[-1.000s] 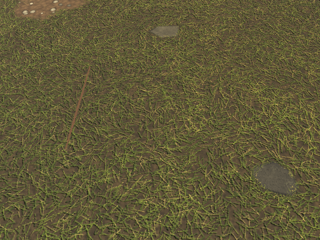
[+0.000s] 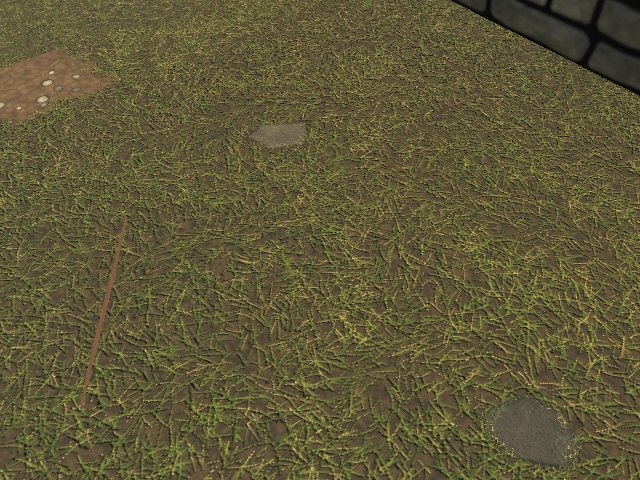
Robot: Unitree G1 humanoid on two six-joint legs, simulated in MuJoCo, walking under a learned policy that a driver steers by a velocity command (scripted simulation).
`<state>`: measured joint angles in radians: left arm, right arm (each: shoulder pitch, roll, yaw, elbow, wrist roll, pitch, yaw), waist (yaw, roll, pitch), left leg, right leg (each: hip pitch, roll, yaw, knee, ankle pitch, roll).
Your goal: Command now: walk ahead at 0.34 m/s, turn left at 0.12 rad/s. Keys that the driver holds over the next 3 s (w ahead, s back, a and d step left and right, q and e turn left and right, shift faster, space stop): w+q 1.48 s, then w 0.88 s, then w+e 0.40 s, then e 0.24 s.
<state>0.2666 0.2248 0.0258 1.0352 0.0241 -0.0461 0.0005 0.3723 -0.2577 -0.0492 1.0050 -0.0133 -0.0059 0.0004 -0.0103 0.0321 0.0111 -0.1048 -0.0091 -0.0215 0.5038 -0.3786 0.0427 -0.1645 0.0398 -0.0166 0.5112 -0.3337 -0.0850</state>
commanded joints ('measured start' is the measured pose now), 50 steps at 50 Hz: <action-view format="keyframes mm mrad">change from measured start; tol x32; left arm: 1 340 247 66 63 -4 -36 9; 44 -431 101 2 -396 9 -8 -32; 50 146 284 56 -310 30 -45 27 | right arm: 1 -253 -36 -2 -164 5 -40 13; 50 57 -97 -31 -203 17 -75 0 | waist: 1 182 -326 115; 23 -111 134 -296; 35 -26 -5 53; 50 148 -119 -315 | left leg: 1 -621 -61 59 299 -104 34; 8 -640 44 -3 580 120 31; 20 -63 -96 181 100 199 159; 23 419 352 -788 -221 -16 417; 29 -112 158 -292 -307 408 263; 48 70 84 -340 27 920 98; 50 -171 -30 -216 505 395 64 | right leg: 1 396 -349 575 -387 -224 -152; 19 222 -273 -157 -13 1205 -19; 21 27 -240 -172 432 905 1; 22 -290 -96 -173 824 25 37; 23 -493 20 35 1018 -167 42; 44 -555 -59 20 131 284 116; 50 382 -332 331 -69 33 -24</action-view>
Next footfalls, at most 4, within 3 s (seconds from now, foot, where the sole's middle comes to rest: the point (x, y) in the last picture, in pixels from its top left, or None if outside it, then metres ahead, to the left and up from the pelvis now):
0.42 left None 0.33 0.10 -0.77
0.98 right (305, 407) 0.70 0.08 -0.77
1.52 left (160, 385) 0.77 0.42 -0.77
2.08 right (118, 279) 1.09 0.59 -0.77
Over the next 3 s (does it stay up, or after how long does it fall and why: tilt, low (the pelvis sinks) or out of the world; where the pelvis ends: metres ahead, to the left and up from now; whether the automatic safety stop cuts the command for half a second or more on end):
stays up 1.18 0.88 0.00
